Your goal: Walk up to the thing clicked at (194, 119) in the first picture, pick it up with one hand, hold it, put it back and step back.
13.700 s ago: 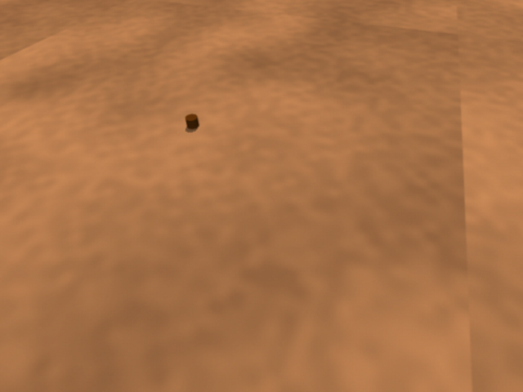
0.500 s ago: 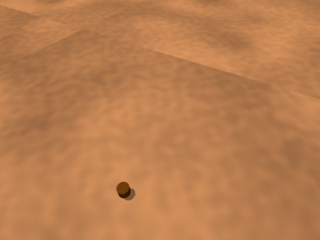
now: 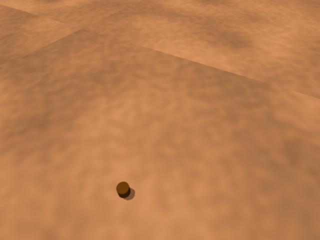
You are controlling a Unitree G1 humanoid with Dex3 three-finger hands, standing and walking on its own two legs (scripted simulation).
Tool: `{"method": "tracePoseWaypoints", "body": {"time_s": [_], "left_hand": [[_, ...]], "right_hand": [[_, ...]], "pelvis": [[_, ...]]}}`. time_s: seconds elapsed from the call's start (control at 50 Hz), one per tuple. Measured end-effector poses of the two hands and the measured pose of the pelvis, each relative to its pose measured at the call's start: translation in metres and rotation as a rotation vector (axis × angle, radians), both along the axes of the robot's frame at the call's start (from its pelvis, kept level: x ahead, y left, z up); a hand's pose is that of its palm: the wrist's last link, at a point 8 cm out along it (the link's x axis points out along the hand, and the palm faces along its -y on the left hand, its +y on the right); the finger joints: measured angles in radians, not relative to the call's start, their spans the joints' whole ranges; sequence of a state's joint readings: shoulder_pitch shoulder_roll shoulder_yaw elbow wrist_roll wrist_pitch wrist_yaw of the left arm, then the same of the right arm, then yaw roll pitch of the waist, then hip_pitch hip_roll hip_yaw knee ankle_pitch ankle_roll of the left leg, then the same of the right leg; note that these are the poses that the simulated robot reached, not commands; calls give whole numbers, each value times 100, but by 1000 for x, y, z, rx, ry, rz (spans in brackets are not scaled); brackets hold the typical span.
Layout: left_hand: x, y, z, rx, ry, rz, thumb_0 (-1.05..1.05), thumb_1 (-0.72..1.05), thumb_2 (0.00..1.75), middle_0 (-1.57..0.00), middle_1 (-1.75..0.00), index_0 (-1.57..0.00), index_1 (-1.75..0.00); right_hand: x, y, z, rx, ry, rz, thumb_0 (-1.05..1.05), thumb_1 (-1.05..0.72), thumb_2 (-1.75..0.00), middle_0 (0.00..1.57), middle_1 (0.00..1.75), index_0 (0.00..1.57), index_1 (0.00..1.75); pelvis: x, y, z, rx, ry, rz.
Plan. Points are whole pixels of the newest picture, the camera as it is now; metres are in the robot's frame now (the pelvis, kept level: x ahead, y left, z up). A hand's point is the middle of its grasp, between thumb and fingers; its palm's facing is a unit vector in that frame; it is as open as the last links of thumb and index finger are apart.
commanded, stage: stand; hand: left
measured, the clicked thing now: (123, 189) +0.58 +0.28 -0.75
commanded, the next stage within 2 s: walk up in 0.22 s
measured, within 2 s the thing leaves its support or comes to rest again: neither
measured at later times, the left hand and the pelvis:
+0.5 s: hand out of the picture +0.05 +0.31 -0.17, palm faces +0.01 -0.94 -0.35, open 7.4 cm; pelvis +0.04 +0.03 -0.01, yaw +0 degrees
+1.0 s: hand (87, 201) +0.29 +0.27 -0.17, palm faces -0.07 -0.93 -0.36, open 7.3 cm; pelvis +0.16 +0.03 -0.03, yaw -2 degrees
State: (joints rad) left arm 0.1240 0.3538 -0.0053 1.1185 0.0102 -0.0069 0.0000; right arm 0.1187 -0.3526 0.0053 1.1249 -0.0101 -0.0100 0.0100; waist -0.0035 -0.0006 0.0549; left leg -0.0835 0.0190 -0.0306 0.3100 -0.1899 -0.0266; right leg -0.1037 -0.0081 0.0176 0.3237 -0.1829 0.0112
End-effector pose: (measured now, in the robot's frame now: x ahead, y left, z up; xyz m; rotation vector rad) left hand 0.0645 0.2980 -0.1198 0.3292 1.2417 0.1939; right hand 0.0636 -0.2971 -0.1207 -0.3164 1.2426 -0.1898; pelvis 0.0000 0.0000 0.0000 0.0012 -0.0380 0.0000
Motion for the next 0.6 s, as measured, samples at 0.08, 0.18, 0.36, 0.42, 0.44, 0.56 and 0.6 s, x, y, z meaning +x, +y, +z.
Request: {"method": "tracePoseWaypoints", "body": {"time_s": [0.08,0.18,0.36,0.42,0.44,0.56,0.6], "left_hand": [[1,0,1,1,-4,0,0,91,89,-20,-30,-20,-30],[2,1,1,4,-7,-1,0,91,89,-20,-30,-20,-30],[-4,14,1,3,-43,30,0,91,89,-20,-30,-21,-30],[-12,28,0,8,-30,57,0,91,89,-20,-30,-21,-30],[-16,33,-1,9,-15,62,0,91,89,-20,-30,-21,-30],[-11,67,-17,10,113,59,0,91,89,-20,-30,-20,-30],[5,71,-15,5,111,47,1,91,89,-20,-30,-20,-30]], "right_hand": [[1,0,0,0,-5,3,0,-91,-90,20,30,20,30],[2,1,0,2,-9,4,0,-91,-90,20,30,20,30],[6,-6,-2,-6,-15,21,1,-90,-90,20,30,20,30],[16,-4,0,-31,5,44,1,-91,-90,20,30,20,30],[21,-1,2,-38,4,50,1,-91,-90,20,30,20,30],[46,22,14,-67,-71,25,1,-91,-90,20,30,20,30],[46,27,20,-68,-63,4,0,-91,-90,20,30,20,30]], "pelvis": [[0,0,0,0,-1,0],[0,0,0,1,-1,0],[17,4,-7,-7,0,8],[25,15,-9,-25,-7,17],[28,19,-10,-29,-8,15],[56,43,-15,-4,-15,-5],[68,47,-10,-11,-12,1]]}}
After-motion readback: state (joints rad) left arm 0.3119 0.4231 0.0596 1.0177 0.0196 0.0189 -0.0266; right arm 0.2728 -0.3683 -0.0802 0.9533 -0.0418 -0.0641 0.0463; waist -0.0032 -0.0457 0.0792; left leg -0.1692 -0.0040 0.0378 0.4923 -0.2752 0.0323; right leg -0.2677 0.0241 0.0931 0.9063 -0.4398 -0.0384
